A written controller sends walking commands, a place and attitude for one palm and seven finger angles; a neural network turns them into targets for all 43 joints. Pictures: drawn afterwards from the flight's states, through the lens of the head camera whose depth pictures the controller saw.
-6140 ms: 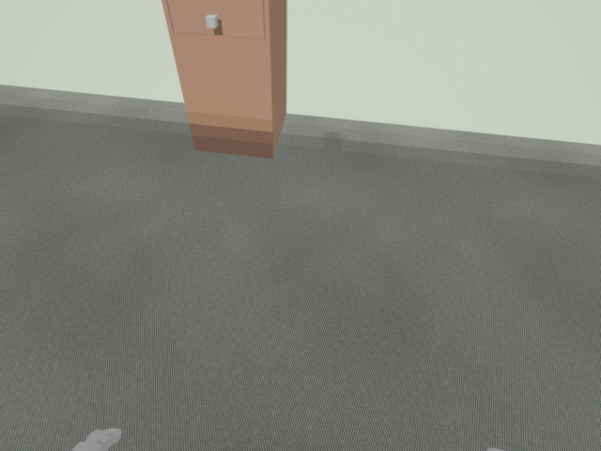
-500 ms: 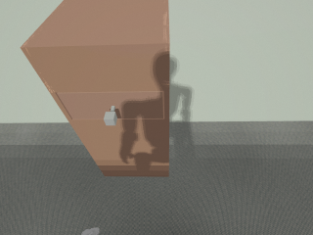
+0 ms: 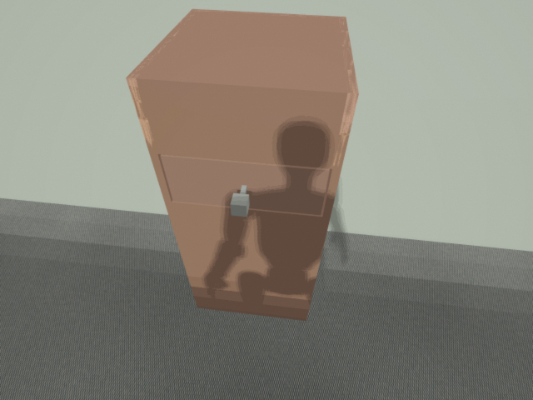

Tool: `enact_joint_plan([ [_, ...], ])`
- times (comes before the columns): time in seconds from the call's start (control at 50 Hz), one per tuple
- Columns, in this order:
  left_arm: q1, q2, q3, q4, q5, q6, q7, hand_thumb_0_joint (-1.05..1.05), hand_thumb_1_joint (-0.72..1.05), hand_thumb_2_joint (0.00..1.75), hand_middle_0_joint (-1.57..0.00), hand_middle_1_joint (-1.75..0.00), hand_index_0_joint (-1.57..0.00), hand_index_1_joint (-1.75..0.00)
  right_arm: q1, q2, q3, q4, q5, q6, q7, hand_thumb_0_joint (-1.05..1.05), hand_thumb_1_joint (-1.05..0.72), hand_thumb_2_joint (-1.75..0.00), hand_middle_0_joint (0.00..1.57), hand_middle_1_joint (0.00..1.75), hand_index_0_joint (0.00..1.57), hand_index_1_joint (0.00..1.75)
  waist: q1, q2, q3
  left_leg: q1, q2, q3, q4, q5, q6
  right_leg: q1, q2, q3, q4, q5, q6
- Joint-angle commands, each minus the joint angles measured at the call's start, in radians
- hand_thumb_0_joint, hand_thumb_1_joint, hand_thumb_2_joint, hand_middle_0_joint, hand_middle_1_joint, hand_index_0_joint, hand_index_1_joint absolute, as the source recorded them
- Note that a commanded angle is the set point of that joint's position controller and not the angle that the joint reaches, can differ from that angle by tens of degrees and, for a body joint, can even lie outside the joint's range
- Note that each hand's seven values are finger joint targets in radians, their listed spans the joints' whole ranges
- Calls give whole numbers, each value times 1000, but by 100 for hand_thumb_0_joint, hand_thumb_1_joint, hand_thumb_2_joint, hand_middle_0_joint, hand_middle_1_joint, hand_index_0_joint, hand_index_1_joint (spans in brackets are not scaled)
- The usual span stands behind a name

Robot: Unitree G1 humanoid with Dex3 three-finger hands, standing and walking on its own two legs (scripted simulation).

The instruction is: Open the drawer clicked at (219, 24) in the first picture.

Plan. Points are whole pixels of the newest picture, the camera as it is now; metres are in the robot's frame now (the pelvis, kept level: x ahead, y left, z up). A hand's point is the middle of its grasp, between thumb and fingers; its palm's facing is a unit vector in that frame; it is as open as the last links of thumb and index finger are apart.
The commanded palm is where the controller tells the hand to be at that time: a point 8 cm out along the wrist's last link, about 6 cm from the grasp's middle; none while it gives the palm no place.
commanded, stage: come to a stop and stand still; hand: left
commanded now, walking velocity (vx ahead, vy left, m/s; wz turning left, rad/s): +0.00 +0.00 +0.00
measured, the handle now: (241, 198) +0.56 +0.11 -0.06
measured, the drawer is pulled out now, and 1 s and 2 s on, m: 0.00 0.00 0.00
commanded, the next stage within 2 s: look again from close up in 0.42 s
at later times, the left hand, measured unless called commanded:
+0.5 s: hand out of the picture -0.01 +0.20 -0.16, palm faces +0.00 -0.98 -0.19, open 7.4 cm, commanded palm none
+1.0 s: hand out of the picture +0.02 +0.17 -0.16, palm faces +0.01 -0.98 -0.20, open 7.3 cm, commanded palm none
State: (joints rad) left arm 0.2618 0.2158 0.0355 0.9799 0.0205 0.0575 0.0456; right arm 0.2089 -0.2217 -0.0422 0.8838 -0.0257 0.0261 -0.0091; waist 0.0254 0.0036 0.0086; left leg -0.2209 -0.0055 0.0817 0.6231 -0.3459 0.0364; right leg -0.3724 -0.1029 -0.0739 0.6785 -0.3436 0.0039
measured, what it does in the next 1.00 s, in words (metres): steps on the spot: right foot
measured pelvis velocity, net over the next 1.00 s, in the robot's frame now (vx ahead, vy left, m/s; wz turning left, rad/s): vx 0.02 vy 0.00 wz -0.01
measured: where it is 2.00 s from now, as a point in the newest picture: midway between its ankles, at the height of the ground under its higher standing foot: outside the picture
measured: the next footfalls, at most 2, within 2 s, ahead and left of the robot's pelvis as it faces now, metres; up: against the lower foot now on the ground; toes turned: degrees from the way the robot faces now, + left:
right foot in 0.14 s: +0.06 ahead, -0.10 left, +0.00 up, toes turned -2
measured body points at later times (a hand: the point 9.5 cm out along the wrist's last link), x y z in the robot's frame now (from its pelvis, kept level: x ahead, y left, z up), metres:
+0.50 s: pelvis -0.02 +0.03 +0.01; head -0.01 +0.03 +0.46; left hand -0.01 +0.26 -0.14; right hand -0.03 -0.20 -0.14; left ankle -0.01 +0.10 -0.72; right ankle +0.02 -0.10 -0.72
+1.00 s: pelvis +0.02 +0.00 +0.02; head +0.03 -0.01 +0.47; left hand +0.02 +0.22 -0.14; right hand +0.02 -0.22 -0.15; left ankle -0.01 +0.10 -0.72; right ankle +0.02 -0.10 -0.72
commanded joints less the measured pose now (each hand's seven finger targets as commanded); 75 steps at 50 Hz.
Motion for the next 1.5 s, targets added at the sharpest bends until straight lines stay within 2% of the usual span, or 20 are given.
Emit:
enact_joint_plan([
  [0.0, -12, 61, 3, -78, 1, -13, -20, 0, 90, 90, -20, -30, -20, -30, -26, -115, -2, -71, -4, -19, -14, 0, -90, -90, 20, 30, 20, 30, -10, 202, 143, -216, 206, -211, -357, 168, 94, 11, 66, 62, 137, -55, -18],
  [0.06, 43, 47, -3, -54, 0, -30, -26, 0, 90, 90, -20, -30, -20, -30, -20, -112, 6, -64, -1, -23, -13, 0, -90, -90, 20, 30, 20, 30, 9, 86, 130, -181, 185, -192, -323, 100, 88, 77, 67, 50, -22, 39, -16],
  [0.1, 70, 64, -7, -44, -1, -47, -23, 0, 90, 90, -20, -30, -20, -30, -1, -95, 12, -51, 8, -27, -12, 0, -90, -90, 20, 30, 20, 30, 8, -11, 90, -166, 140, -184, -281, -42, 55, 135, 46, 119, -201, 96, -29],
  [0.12, 57, 75, -11, -47, -2, -56, -22, 0, 90, 90, -20, -30, -20, -30, 22, -81, 16, -44, 12, -25, -10, 0, -90, -90, 20, 30, 20, 30, -15, -60, 89, -147, 99, -169, -268, -93, 36, 113, 9, 188, -268, 43, -50],
  [0.14, 41, 83, -14, -49, -4, -61, -22, 0, 90, 90, -20, -30, -20, -30, 47, -73, 21, -30, 12, -28, -9, 0, -90, -90, 20, 30, 20, 30, -36, -31, 75, -93, 78, -169, -268, -55, 29, 76, -18, 216, -291, 30, -72],
  [0.16, 30, 89, -14, -49, -4, -63, -23, 0, 90, 90, -20, -30, -20, -30, 70, -71, 20, -17, 11, -30, -7, 0, -90, -90, 20, 30, 20, 30, -48, -49, 45, -43, 77, -168, -276, -76, 25, 34, -8, 215, -295, -39, -74],
  [0.2, 8, 69, -14, -51, -3, -65, -19, 0, 90, 90, -20, -30, -20, -30, 103, -80, 13, 6, 7, -32, -8, 0, -90, -90, 20, 30, 20, 30, -55, -142, 29, -27, 99, -180, -289, -71, 29, 37, 13, 186, -292, -50, -60],
  [0.22, 15, 61, -16, -49, -4, -64, -19, 0, 90, 90, -20, -30, -20, -30, 106, -84, 16, 14, 7, -35, -8, 0, -90, -90, 20, 30, 20, 30, -54, -127, 28, -29, 108, -187, -314, -78, 29, 45, 18, 176, -286, -37, -55],
  [0.24, 21, 54, -17, -44, -2, -64, -18, 0, 90, 90, -20, -30, -20, -30, 98, -82, 18, 21, 7, -41, -8, 0, -90, -90, 20, 30, 20, 30, -48, -53, 35, -39, 117, -203, -348, -74, 31, 60, 24, 160, -265, 10, -54],
  [0.28, 50, 49, -18, -28, -1, -62, -19, 0, 90, 90, -20, -30, -20, -30, 83, -86, 23, 33, 6, -44, -9, 0, -90, -90, 20, 30, 20, 30, -28, 32, 42, -88, 133, -220, -398, -128, 31, 107, 36, 130, -235, 59, -48],
  [0.36, 74, 39, -21, 4, 1, -62, -19, 0, 90, 90, -20, -30, -20, -30, 89, -76, 28, 64, 7, -47, -12, 0, -90, -90, 20, 30, 20, 30, -18, 72, 61, -106, 134, -220, -425, -126, 28, 129, 35, 117, -233, 87, -48],
  [0.46, 76, 24, -26, 35, -1, -68, -18, 0, 90, 90, -20, -30, -20, -30, 127, -62, 35, 107, 9, -53, -16, 0, -90, -90, 20, 30, 20, 30, -20, 19, 54, -86, 132, -203, -404, -56, 28, 155, 21, 126, -252, 123, -50],
  [0.6, 75, 11, -32, 66, -5, -72, -15, 0, 90, 90, -20, -30, -20, -30, 154, -46, 42, 153, 10, -57, -19, 0, -90, -90, 20, 30, 20, 30, -23, 13, 67, -65, 129, -178, -388, 12, 23, 161, 15, 130, -263, 158, -49],
  [0.78, 77, 6, -35, 91, -10, -84, -10, 0, 90, 90, -20, -30, -20, -30, 164, -22, 49, 194, 14, -67, -25, 0, -90, -90, 20, 30, 20, 30, -32, -21, 24, 27, 116, -120, -308, 239, 16, 178, 0, 154, -269, 284, -51],
  [0.88, 78, 7, -37, 100, -9, -87, -9, 0, 90, 90, -20, -30, -20, -30, 156, -14, 50, 212, 15, -65, -26, 0, -90, -90, 20, 30, 20, 30, -34, -38, 45, 30, 113, -111, -295, 231, 10, 176, -4, 162, -283, 305, -54],
  [1.08, 88, 16, -34, 106, -11, -90, -10, 0, 90, 90, -20, -30, -20, -30, 147, -9, 52, 228, 15, -63, -30, 0, -90, -90, 20, 30, 20, 30, -32, 5, 35, 52, 115, -97, -281, 249, 1, 203, -5, 165, -293, 355, -62],
  [1.16, 94, 9, -27, 106, -7, -74, -15, 0, 90, 90, -20, -30, -20, -30, 151, -20, 43, 233, 11, -60, -40, 0, -90, -90, 20, 30, 20, 30, -34, -11, 58, 54, 144, -109, -276, 276, 10, 173, 21, 133, -268, 331, -55],
  [1.24, 101, 2, -13, 83, -2, -55, -26, 0, 90, 90, -20, -30, -20, -30, 150, -48, 26, 229, 7, -51, -52, 0, -90, -90, 20, 30, 20, 30, -30, 42, 59, 51, 189, -138, -278, 306, 33, 137, 46, 101, -215, 272, -52],
  [1.34, 111, 14, -19, 94, -11, -83, -15, 0, 90, 90, -20, -30, -20, -30, 144, 14, 42, 226, 14, -53, -41, 0, -90, -90, 20, 30, 20, 30, -33, -25, 18, 24, 105, -73, -228, 184, -10, 225, -14, 195, -301, 387, -75],
  [1.48, 105, 14, -24, 101, -14, -92, -9, 0, 90, 90, -20, -30, -20, -30, 167, 26, 49, 247, 13, -51, -37, 0, -90, -90, 20, 30, 20, 30, -32, -21, 51, 27, 97, -70, -251, 175, -21, 233, -14, 193, -351, 379, -66],
])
